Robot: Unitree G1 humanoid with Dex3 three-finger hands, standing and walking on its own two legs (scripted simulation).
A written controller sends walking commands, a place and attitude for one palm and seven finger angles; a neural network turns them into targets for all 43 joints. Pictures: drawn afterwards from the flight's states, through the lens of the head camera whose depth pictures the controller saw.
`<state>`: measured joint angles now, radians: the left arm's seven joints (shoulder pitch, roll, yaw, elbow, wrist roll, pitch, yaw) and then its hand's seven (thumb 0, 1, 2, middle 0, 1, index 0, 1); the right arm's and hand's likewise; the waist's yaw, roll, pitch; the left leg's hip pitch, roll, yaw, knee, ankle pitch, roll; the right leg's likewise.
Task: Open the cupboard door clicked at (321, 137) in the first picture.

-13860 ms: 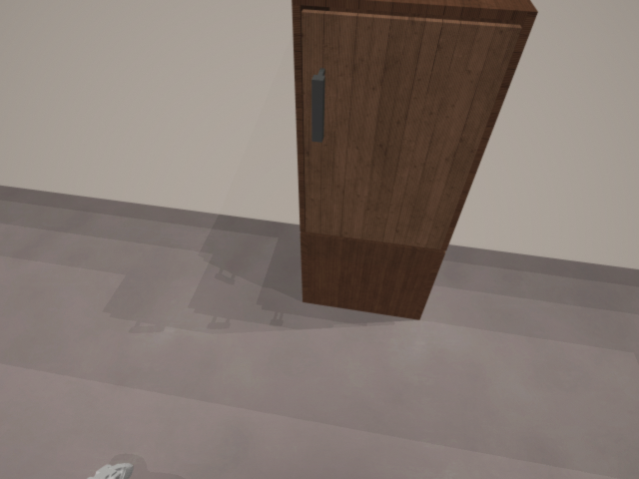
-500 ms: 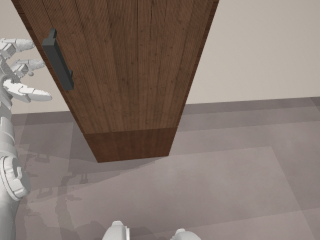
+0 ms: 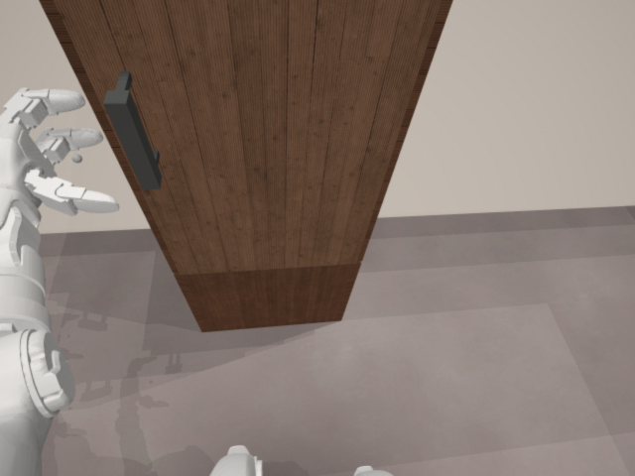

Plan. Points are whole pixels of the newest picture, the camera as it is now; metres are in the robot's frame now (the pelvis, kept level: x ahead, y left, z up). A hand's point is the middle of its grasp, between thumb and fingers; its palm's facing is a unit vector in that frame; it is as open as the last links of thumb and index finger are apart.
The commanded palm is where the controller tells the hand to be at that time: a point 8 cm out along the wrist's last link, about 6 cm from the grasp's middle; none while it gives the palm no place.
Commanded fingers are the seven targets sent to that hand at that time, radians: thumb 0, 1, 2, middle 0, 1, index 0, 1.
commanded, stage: move the hooked fingers beside the handle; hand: left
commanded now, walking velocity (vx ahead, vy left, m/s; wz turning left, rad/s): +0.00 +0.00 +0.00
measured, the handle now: (139, 133) +0.52 +0.21 +0.12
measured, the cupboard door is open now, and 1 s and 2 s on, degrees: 0 0 0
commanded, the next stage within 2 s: slide the fingers in behind the handle in 0.50 s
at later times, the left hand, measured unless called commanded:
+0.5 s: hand (78, 162) +0.45 +0.26 +0.13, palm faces +0.06 -1.00 +0.00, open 14.0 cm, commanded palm +0.43 +0.31 +0.12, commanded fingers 0.00 -0.50 0.30 -0.30 -1.20 -0.30 -1.20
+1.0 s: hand (107, 160) +0.46 +0.24 +0.12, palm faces +0.07 -1.00 +0.01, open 14.0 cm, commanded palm +0.43 +0.28 +0.12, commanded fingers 0.00 -0.50 0.30 -0.30 -1.20 -0.30 -1.20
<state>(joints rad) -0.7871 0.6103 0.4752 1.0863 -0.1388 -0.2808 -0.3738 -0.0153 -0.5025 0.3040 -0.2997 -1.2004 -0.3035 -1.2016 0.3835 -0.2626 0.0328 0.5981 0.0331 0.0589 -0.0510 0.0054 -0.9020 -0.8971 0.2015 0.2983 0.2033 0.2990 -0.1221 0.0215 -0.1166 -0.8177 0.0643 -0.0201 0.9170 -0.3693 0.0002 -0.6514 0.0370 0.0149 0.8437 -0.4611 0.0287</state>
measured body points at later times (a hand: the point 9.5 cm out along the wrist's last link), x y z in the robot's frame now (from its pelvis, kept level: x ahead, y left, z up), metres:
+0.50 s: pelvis -0.01 -0.01 +0.00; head +0.06 +0.02 +0.44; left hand +0.44 +0.32 +0.13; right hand +0.02 -0.28 -0.11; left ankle +0.04 +0.12 -0.69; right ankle -0.03 -0.15 -0.69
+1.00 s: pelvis -0.01 +0.00 +0.00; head +0.07 +0.02 +0.44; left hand +0.45 +0.29 +0.12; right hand +0.03 -0.27 -0.11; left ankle +0.04 +0.12 -0.69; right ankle -0.03 -0.15 -0.69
